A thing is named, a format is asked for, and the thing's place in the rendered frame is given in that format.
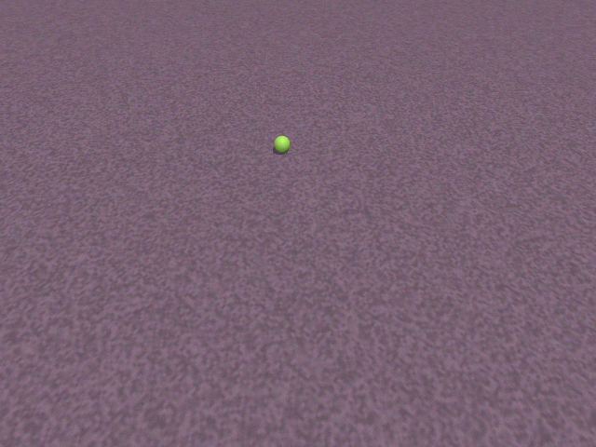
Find ball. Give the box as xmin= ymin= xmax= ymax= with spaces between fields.
xmin=274 ymin=136 xmax=290 ymax=152

